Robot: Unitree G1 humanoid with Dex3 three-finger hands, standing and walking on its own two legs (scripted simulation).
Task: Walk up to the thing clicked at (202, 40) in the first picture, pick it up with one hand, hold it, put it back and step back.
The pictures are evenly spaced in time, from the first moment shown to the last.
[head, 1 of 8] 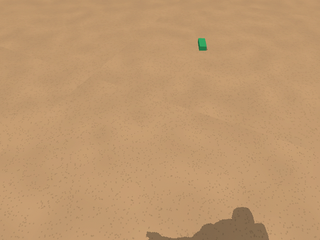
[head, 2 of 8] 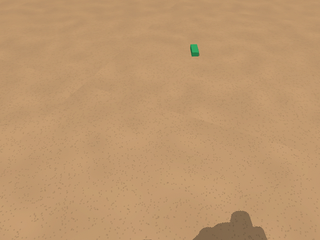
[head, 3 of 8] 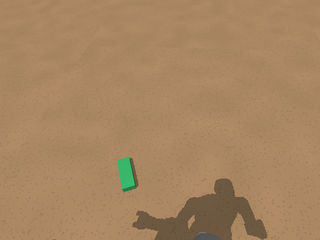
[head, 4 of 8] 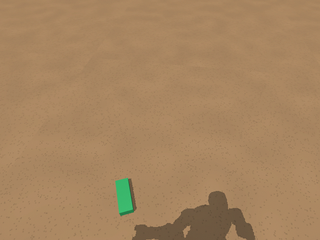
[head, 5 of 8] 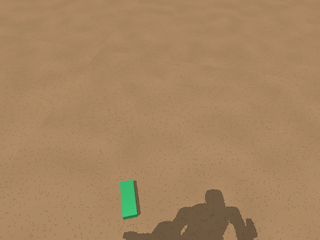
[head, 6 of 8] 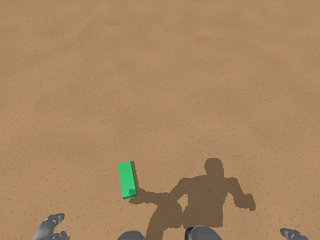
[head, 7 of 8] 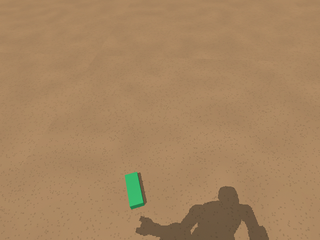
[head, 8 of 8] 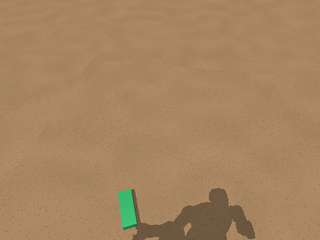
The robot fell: no
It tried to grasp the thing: no
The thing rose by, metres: 0.00
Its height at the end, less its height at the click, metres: +0.00
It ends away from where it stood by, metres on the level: 0.00
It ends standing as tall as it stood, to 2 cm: yes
